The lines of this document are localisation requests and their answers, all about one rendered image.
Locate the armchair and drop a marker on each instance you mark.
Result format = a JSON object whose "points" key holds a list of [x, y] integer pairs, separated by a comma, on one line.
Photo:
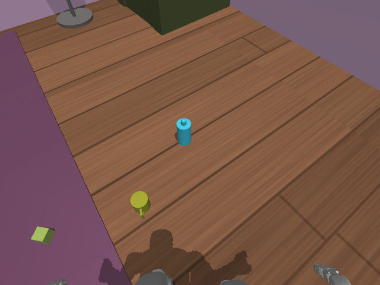
{"points": [[168, 15]]}

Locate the floor lamp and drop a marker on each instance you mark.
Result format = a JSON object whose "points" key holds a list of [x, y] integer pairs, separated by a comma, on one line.
{"points": [[74, 17]]}

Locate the right robot hand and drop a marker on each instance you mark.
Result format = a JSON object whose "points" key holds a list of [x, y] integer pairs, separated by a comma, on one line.
{"points": [[330, 275]]}

